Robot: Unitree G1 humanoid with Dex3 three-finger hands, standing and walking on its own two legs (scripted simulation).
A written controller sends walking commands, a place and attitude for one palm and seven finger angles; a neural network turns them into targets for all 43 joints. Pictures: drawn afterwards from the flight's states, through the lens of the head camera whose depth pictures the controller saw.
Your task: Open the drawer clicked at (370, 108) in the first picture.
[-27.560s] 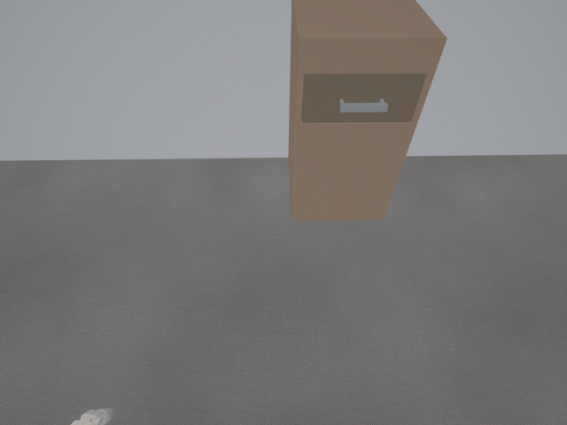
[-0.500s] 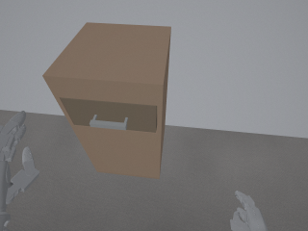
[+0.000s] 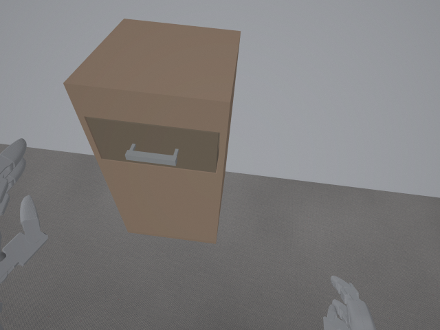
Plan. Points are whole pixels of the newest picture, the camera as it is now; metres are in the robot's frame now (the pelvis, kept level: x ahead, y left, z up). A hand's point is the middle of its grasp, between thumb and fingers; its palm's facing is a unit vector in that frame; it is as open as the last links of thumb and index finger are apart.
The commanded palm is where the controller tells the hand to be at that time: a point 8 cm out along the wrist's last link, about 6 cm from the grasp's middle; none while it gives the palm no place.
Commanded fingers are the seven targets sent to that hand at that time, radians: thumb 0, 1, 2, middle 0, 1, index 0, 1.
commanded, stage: step back with the hand held close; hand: left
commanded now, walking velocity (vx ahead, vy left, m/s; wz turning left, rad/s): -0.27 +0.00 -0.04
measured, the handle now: (153, 153) +0.62 +0.23 -0.13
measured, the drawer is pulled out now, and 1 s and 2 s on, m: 0.00 0.00 0.00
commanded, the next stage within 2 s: stop stepping back and stand still in 0.56 s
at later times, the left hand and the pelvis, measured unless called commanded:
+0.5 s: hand out of the picture +0.10 +0.24 +0.17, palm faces +0.33 -0.81 -0.48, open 7.5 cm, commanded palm +0.04 +0.28 +0.19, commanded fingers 0.00 0.90 0.90 -0.20 -0.30 -0.20 -0.30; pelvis -0.10 +0.00 +0.01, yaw -1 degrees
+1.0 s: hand out of the picture -0.02 +0.21 +0.16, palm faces +0.27 -0.82 -0.50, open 7.5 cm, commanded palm -0.07 +0.25 +0.19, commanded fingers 0.00 0.90 0.90 -0.20 -0.30 -0.20 -0.30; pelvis -0.21 -0.02 +0.01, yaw -2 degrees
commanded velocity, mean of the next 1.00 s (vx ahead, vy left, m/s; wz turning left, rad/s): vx -0.17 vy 0.02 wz -0.02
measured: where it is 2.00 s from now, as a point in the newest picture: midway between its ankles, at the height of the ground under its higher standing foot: outside the picture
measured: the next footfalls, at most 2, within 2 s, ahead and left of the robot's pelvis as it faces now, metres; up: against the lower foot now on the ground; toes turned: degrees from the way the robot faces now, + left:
right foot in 0.10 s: +0.04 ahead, -0.11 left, +0.00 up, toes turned +4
left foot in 0.32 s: +0.01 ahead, +0.10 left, +0.00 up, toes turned +0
